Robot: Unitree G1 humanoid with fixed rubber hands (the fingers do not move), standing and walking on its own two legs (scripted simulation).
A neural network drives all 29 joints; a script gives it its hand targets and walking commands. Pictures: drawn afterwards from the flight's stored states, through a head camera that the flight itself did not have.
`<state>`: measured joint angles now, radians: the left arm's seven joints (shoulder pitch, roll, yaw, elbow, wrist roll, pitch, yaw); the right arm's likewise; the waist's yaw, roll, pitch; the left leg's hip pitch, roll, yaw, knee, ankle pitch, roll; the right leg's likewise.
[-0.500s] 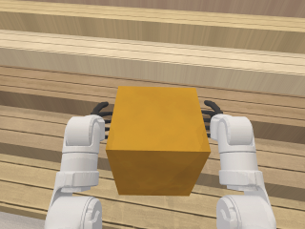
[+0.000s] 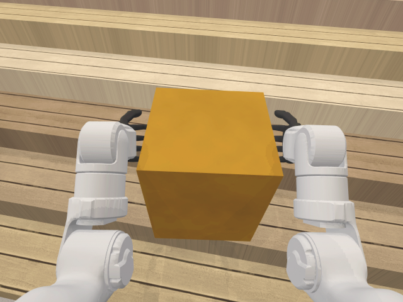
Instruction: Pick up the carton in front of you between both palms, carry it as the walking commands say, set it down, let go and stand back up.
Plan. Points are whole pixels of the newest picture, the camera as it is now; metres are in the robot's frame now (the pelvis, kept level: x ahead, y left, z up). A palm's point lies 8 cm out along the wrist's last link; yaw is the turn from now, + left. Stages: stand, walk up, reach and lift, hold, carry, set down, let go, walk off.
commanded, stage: carry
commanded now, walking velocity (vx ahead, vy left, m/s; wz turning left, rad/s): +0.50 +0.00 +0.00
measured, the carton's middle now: (206, 169) +0.37 +0.01 +0.09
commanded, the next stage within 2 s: none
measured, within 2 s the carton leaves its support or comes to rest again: neither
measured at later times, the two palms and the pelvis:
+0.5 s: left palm (140, 90) +0.55 +0.17 +0.16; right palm (265, 94) +0.56 -0.13 +0.16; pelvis +0.18 +0.02 +0.02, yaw +0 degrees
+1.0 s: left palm out of the picture +0.83 +0.17 +0.37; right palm out of the picture +0.83 -0.13 +0.39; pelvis +0.47 +0.01 +0.18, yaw -1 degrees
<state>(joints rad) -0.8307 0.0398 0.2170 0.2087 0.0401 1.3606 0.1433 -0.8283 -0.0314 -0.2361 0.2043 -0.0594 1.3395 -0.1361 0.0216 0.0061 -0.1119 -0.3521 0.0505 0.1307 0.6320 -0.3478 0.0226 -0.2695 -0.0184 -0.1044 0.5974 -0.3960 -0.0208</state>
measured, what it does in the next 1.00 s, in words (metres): climbs: left foot 0.15 m higher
